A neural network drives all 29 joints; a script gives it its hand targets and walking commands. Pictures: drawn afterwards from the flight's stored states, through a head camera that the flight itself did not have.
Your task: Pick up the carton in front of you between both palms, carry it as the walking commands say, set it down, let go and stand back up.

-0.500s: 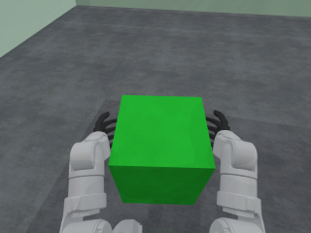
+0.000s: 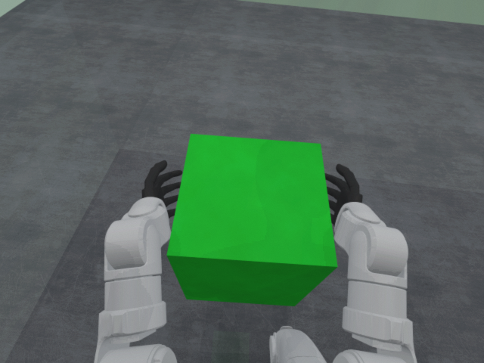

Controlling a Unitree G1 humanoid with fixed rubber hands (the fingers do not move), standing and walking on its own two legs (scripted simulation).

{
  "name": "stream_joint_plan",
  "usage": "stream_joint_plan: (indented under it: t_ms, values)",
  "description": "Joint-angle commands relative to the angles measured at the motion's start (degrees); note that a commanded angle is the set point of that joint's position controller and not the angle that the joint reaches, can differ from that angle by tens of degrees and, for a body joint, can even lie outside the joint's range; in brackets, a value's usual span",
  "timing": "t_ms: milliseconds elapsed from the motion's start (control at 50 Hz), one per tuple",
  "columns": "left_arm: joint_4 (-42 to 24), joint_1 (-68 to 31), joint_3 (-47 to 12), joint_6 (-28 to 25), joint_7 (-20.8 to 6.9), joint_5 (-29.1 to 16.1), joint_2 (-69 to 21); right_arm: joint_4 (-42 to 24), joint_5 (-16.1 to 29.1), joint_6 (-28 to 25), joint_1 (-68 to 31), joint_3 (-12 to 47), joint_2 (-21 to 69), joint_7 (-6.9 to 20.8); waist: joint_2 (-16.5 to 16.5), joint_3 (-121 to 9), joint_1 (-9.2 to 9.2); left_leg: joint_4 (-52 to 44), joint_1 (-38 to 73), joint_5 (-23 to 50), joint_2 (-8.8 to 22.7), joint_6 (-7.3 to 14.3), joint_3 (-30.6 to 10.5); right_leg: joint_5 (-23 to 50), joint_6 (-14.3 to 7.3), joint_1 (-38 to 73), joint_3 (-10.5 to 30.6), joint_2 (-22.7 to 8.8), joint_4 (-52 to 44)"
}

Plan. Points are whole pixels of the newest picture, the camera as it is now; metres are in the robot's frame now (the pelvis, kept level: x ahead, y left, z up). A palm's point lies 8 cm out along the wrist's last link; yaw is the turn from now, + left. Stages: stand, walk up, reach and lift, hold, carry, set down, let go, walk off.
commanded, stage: carry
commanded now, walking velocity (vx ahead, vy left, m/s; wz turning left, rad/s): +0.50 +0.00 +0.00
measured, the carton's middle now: (247, 228) +0.33 -0.01 +0.01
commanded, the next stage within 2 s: none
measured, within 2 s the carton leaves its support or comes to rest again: neither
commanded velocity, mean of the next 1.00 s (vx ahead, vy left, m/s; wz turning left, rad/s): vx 0.50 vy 0.00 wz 0.00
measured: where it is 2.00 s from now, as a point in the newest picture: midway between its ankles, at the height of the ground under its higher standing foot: (227, 146)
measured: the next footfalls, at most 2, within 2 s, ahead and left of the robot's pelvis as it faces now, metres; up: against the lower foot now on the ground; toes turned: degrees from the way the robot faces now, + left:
right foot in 0.22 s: +0.35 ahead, -0.09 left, +0.00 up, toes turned -5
left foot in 0.72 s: +0.67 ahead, +0.11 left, +0.00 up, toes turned +9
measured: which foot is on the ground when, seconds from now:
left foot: down 0.00-0.22, up 0.24-0.70, down 0.72-1.00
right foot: up 0.00-0.20, down 0.22-0.74, up 0.76-1.00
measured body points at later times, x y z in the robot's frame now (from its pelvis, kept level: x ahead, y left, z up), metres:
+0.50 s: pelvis +0.33 -0.03 +0.01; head +0.35 -0.03 +0.46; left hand +0.65 +0.15 +0.09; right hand +0.67 -0.16 +0.09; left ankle +0.38 +0.12 -0.67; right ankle +0.31 -0.08 -0.73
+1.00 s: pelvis +0.66 +0.04 +0.02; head +0.67 +0.05 +0.47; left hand +0.93 +0.19 +0.09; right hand +0.93 -0.12 +0.11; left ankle +0.63 +0.10 -0.73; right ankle +0.71 -0.12 -0.67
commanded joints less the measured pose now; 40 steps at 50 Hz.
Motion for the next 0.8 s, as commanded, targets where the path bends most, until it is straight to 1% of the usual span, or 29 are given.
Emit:
stream_joint_plan:
  t_ms: [0,60,100,120,140,160,180,200,220,240,260,280,300,320,340,380,400,420,460,540,620,640,660,680,700,720,740,760,780]
  values:
    - [-5.57,-33.32,-35.37,-2.66,-0.47,-8.16,-40.81,-6.53,12.92,-1.20,-34.39,38.90,43.26,3.32,5.83,-20.30,-0.39,-8.15,21.88,30.80,14.57,6.64,-14.99,5.59,0.08,-6.24,-1.36,-0.59,-8.61]
    - [-5.60,-30.90,-35.04,-2.20,-0.11,-7.80,-38.70,-5.75,11.77,-0.72,-30.98,38.03,41.07,2.60,6.19,-18.04,-1.75,-7.93,22.95,38.94,12.09,4.60,-10.86,13.80,-0.64,-2.34,-4.19,1.14,-21.34]
    - [-4.92,-29.20,-34.47,-1.49,-0.05,-7.07,-37.57,-4.64,10.70,-0.16,-29.01,37.35,40.05,2.28,6.40,-16.61,-2.15,-7.66,24.22,43.94,10.80,3.50,-8.66,17.56,-1.65,1.22,-6.90,3.01,-28.69]
    - [-4.53,-28.79,-34.20,-1.12,-0.10,-6.83,-37.14,-4.06,10.20,0.09,-28.62,37.03,39.75,2.17,6.85,-16.00,-1.88,-7.48,23.83,46.76,10.70,2.80,-7.52,19.54,-2.43,4.64,-7.65,3.55,-32.19]
    - [-4.14,-28.75,-33.93,-0.79,-0.17,-6.66,-36.76,-3.48,9.76,0.34,-28.38,36.76,39.51,2.06,7.96,-16.14,-1.05,-5.88,23.57,52.64,10.74,1.77,-6.44,20.65,-3.26,9.05,-8.53,4.63,-34.63]
    - [-3.49,-28.36,-33.52,-0.53,-0.23,-6.46,-36.33,-2.98,9.31,0.60,-28.26,36.52,39.37,1.93,9.58,-17.61,0.40,-2.21,23.62,57.87,10.83,0.46,-5.19,20.30,-3.77,14.60,-9.48,5.68,-36.19]
    - [-2.67,-27.46,-33.07,-0.41,-0.27,-6.23,-36.09,-2.53,8.83,0.88,-28.51,36.32,39.47,1.84,9.65,-20.56,3.05,4.78,21.42,58.88,10.40,-1.54,-2.65,20.57,-3.84,24.63,-10.53,6.70,-39.40]
    - [-2.22,-27.33,-32.61,-0.35,-0.40,-5.94,-36.22,-2.03,8.17,1.02,-28.72,36.12,39.70,1.76,6.62,-24.22,5.54,14.90,13.81,48.86,9.01,-3.07,-1.02,19.36,-3.95,38.00,-8.09,4.69,-39.51]
    - [-1.93,-26.78,-31.87,-0.22,-0.56,-5.58,-35.74,-2.30,7.72,1.26,-29.99,36.06,40.21,1.69,-2.77,-29.34,6.02,27.84,0.95,23.79,6.65,-4.27,-1.16,23.26,-6.23,52.02,8.93,-8.81,-34.65]
    - [-1.70,-28.97,-32.34,-0.40,-0.44,-6.49,-35.99,-1.94,7.43,1.35,-28.89,35.84,40.98,1.70,-16.12,-31.81,6.01,44.89,-18.63,-10.60,-2.95,-6.36,-3.28,18.19,-16.54,63.26,33.48,-20.96,-40.08]
    - [-0.85,-27.42,-33.37,-0.53,-0.85,-7.65,-38.78,-2.91,7.44,1.29,-30.71,35.70,41.28,1.50,-10.97,-30.00,6.63,49.01,-23.49,-9.95,-0.73,-4.27,-7.89,12.24,-16.33,60.55,35.37,-18.44,-43.36]
    - [-2.90,-30.25,-34.71,-1.04,-1.45,-9.17,-40.77,-3.05,7.69,1.01,-32.23,35.33,43.31,1.44,-8.24,-27.58,6.35,49.17,-25.17,-7.58,1.12,-3.22,-8.11,13.92,-15.00,56.55,30.17,-16.17,-43.51]
    - [-4.44,-33.76,-36.56,-1.49,-2.19,-11.14,-43.03,-3.25,7.51,0.54,-33.04,35.07,44.52,1.44,-2.13,-25.38,5.89,46.88,-24.65,-4.97,2.84,-3.00,-7.82,16.50,-13.45,51.81,24.96,-15.00,-43.59]
    - [-5.75,-36.56,-37.95,-1.99,-2.81,-12.69,-44.71,-2.97,6.82,0.20,-32.77,34.56,45.19,1.40,0.01,-23.90,5.28,43.82,-23.38,-3.59,4.31,-3.11,-7.73,16.06,-12.05,47.26,21.35,-14.34,-44.38]
    - [-6.51,-38.41,-38.96,-2.53,-3.29,-13.90,-45.55,-2.66,6.25,-0.12,-32.27,34.41,45.50,1.40,-0.38,-23.68,4.40,40.58,-21.22,-2.51,5.25,-3.50,-7.36,13.46,-10.89,44.16,18.99,-13.57,-45.87]
    - [-7.48,-39.06,-39.95,-3.21,-3.79,-15.28,-45.48,-2.59,5.43,-0.62,-30.85,34.77,45.18,1.31,-2.82,-23.10,4.01,35.21,-19.98,-1.46,5.82,-4.58,-5.62,13.47,-11.10,41.37,15.08,-12.95,-48.04]
    - [-7.52,-38.32,-40.03,-3.28,-3.82,-15.41,-44.83,-2.83,5.27,-0.75,-30.26,35.11,44.61,1.17,-3.76,-22.83,3.78,31.91,-20.24,-1.05,6.14,-5.16,-5.00,14.63,-11.58,41.24,13.60,-12.88,-49.11]
    - [-7.48,-37.41,-39.90,-3.23,-3.74,-15.34,-44.06,-3.28,5.22,-0.81,-30.02,35.39,43.90,0.99,-4.17,-22.34,4.03,28.60,-21.22,-0.02,6.41,-5.73,-4.36,16.58,-12.06,41.88,12.41,-12.93,-49.78]
    - [-7.62,-35.74,-39.12,-2.88,-3.37,-14.97,-42.13,-4.64,5.62,-0.63,-30.01,35.99,42.52,0.62,-4.10,-21.05,4.57,21.78,-22.71,3.56,6.82,-6.42,-3.19,21.42,-11.87,43.91,9.47,-12.01,-49.80]
    - [-7.48,-30.20,-37.00,-1.10,-2.30,-13.19,-38.25,-6.55,6.80,1.01,-27.70,36.67,39.96,0.23,-5.72,-18.24,5.62,10.80,-22.80,12.14,5.59,-6.48,-0.18,31.27,-9.01,48.38,4.05,-9.54,-48.61]
    - [-8.67,-25.56,-35.89,1.57,-1.70,-11.87,-36.49,-8.87,8.10,3.75,-24.90,37.16,38.72,0.59,-7.00,-14.44,6.18,0.18,-19.46,17.22,3.23,-5.92,3.44,40.99,-6.65,51.10,0.17,-8.29,-46.90]
    - [-9.29,-24.56,-35.96,2.23,-1.68,-11.71,-36.47,-9.53,8.41,4.48,-24.12,37.29,38.55,0.77,-7.65,-14.18,5.76,-2.56,-16.27,18.14,2.57,-5.39,4.37,45.06,-5.64,51.05,-0.77,-8.22,-45.53]
    - [-10.10,-23.49,-36.20,2.88,-1.72,-11.63,-36.60,-10.12,8.72,5.15,-23.16,37.38,38.49,0.98,-8.15,-15.08,4.70,-4.79,-10.57,18.48,1.40,-4.77,6.08,50.29,-4.52,50.13,-2.14,-8.05,-42.23]
    - [-11.20,-22.51,-36.58,3.56,-1.84,-11.68,-36.73,-10.50,8.90,5.73,-21.54,37.45,38.67,1.19,-7.59,-17.55,3.22,-7.89,-0.71,19.09,-0.27,-4.40,8.28,52.22,-2.85,47.22,-4.99,-7.05,-35.53]
    - [-12.37,-21.59,-37.15,4.17,-1.97,-11.66,-36.74,-11.00,8.80,6.30,-19.92,37.42,38.71,1.42,-5.43,-21.52,2.32,-7.35,12.91,16.90,1.81,-4.04,6.26,44.04,-1.08,39.96,-6.36,-5.76,-26.75]
    - [-13.90,-21.63,-37.89,4.86,-2.12,-12.07,-36.78,-11.75,8.46,6.87,-17.76,37.15,38.39,1.67,1.82,-26.43,1.45,-5.57,25.52,14.34,13.41,-2.25,-9.01,24.10,0.61,28.86,-5.80,-4.41,-13.54]
    - [-15.32,-20.33,-38.73,5.57,-2.54,-12.74,-38.55,-12.40,8.73,7.04,-18.87,37.86,38.03,1.64,17.51,-29.62,2.02,-9.89,38.84,13.46,27.40,7.32,-34.36,-3.02,2.16,8.84,-3.17,3.76,1.47]
    - [-17.52,-21.63,-39.96,5.92,-2.95,-13.64,-39.24,-12.95,9.32,7.31,-15.59,38.42,40.84,2.11,15.54,-26.79,1.78,-12.52,36.61,16.04,26.41,7.98,-36.81,-9.58,0.77,2.07,1.77,3.33,8.37]
    - [-18.16,-20.63,-41.18,6.01,-3.59,-14.19,-42.40,-15.99,9.75,7.39,-15.20,39.83,43.11,2.92,11.46,-24.80,1.75,-12.13,33.70,20.78,24.64,6.83,-30.21,-8.10,-0.44,0.31,2.53,0.85,9.45]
